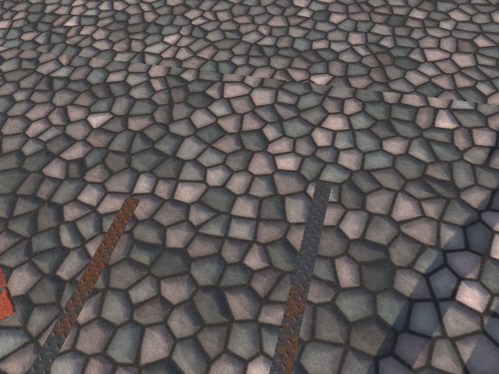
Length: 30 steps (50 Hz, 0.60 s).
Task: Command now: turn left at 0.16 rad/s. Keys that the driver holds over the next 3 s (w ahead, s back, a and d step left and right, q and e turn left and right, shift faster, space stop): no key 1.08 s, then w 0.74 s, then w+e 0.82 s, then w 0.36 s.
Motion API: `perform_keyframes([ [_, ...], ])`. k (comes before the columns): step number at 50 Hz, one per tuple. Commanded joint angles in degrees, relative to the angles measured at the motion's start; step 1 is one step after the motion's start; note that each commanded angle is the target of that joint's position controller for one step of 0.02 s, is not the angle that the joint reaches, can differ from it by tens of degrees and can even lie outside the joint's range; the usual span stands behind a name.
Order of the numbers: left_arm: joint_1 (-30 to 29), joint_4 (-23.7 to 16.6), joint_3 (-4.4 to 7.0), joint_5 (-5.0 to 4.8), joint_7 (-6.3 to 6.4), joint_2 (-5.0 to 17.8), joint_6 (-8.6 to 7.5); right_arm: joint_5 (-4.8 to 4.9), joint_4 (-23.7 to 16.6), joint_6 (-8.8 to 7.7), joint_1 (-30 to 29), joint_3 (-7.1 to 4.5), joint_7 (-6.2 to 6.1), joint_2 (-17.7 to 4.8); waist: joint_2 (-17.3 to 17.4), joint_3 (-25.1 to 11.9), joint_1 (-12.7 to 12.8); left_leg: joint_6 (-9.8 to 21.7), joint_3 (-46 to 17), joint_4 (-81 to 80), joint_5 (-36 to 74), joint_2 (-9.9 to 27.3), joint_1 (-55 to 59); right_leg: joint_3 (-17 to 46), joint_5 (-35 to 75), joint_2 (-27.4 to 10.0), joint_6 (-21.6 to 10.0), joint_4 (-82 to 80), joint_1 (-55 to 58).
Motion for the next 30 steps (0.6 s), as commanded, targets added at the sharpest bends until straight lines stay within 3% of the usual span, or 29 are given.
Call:
perform_keyframes([
  [1, -5.17, -4.14, 1.13, -0.32, 0.16, 6.36, -0.28, 0.19, -2.97, -0.34, 0.44, 0.11, 0.00, -0.30, -11.74, -4.41, -2.14, -2.02, 3.26, -6.87, 0.79, 4.00, 1.92, 8.17, 23.24, -9.49, -9.67, -6.91, 7.18],
  [2, -4.13, -3.77, 1.27, -0.33, 0.18, 6.78, 0.06, 0.18, -3.28, -0.46, -1.13, 0.63, 0.15, 0.69, -13.14, -4.86, -0.93, -2.18, 4.92, -12.49, 0.28, 4.83, 4.81, 7.69, 23.71, -9.13, -9.74, -6.48, 7.73],
  [4, -1.49, -2.95, 1.71, -0.52, 0.15, 8.61, 0.65, 0.79, -3.10, -0.54, -1.86, 0.40, 0.31, -0.31, -14.59, -5.23, 0.49, -2.02, 6.67, -21.67, 1.76, 4.83, 8.67, 9.39, 23.95, -10.11, -10.58, -5.46, 9.23],
  [6, -1.19, -2.40, 1.44, -1.42, 0.02, 8.44, 0.72, 0.68, -1.16, -0.66, 0.91, 0.18, 0.39, -0.94, -13.11, -4.40, -1.17, -0.27, 7.63, -36.78, 14.41, 4.57, 15.46, 9.42, 22.78, -9.43, -9.08, -4.24, 7.71],
  [7, 0.49, -1.81, 1.20, -1.46, -0.11, 7.92, 0.18, 0.09, -0.98, -0.71, 1.13, 0.10, 0.26, -2.22, -11.54, -4.59, -0.82, 1.20, 5.10, -39.30, 19.63, 6.06, 19.87, 9.76, 20.25, -9.10, -6.83, -4.46, 5.42],
  [8, 0.89, -1.94, 0.74, -0.44, -0.52, 7.04, -0.74, -0.54, -1.41, -0.68, 1.77, -0.26, -0.19, -5.00, -6.56, -6.36, -0.11, 2.93, 0.90, -36.41, 30.43, 10.52, 25.24, 7.91, 16.11, -7.58, -3.90, -2.73, 1.77],
  [9, 2.61, -2.00, 0.50, 0.22, -1.09, 5.82, -1.71, -0.79, -0.15, -0.59, 1.32, -0.97, -0.19, -7.41, 2.81, -7.15, 2.65, 6.01, 0.18, -31.53, 30.41, 11.59, 23.90, 2.63, 8.70, -2.93, -1.05, -3.07, 0.97],
  [10, -0.68, -1.53, 0.31, 0.68, -1.19, 6.29, -1.94, -0.90, -0.38, -0.79, 0.73, -0.33, 0.41, -3.58, 2.68, -6.82, 0.00, 7.07, 0.37, -32.27, 22.93, 10.65, 19.60, 0.61, 4.57, -1.54, 1.25, -1.88, 3.95],
  [11, -2.91, -1.46, 0.44, 0.50, -1.23, 6.57, -1.79, -1.37, -0.07, -1.05, 0.45, 0.36, 0.71, -1.50, 1.53, -4.89, -0.61, 6.45, 0.31, -33.25, 18.55, 10.20, 17.25, 0.28, 3.73, -1.25, 1.90, -1.51, 4.04],
  [13, -3.80, -1.13, 0.31, 0.20, -0.78, 5.80, -0.91, -1.28, 0.39, -1.70, 0.10, 0.48, 0.71, -1.70, 1.67, -1.81, -0.75, 5.10, 0.81, -33.78, 16.39, 9.35, 14.15, 0.23, 4.76, -1.25, 1.52, -0.93, 3.66],
  [16, -2.81, -0.07, 0.36, 0.04, -0.33, 5.50, -0.40, -1.06, 1.32, -2.41, 1.21, 0.84, 0.42, -1.27, 1.59, -0.26, -0.41, 4.59, 0.98, -33.80, 14.96, 8.99, 12.11, 0.38, 4.58, -1.32, 1.20, -1.01, 4.09],
  [30, -0.96, 7.16, 0.70, -0.47, 0.82, 5.41, 0.02, -0.70, 6.06, -3.31, 3.54, 1.48, -0.03, 0.00, -1.85, 0.13, -0.55, 4.51, 2.25, -33.48, 15.13, 7.53, 12.64, 0.44, 5.60, -1.40, 2.15, -1.55, 5.06],
])
Next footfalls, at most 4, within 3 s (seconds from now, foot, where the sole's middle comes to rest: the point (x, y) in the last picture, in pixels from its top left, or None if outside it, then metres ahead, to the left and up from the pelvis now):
0.14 left None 0.02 0.15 -0.78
1.76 left None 0.42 0.14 -0.78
2.32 right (326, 297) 0.71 -0.12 -0.78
2.80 left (291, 204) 1.05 -0.03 -0.78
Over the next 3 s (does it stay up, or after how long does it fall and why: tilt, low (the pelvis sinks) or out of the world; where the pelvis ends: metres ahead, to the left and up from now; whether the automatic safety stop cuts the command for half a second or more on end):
stays up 0.95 -0.08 0.00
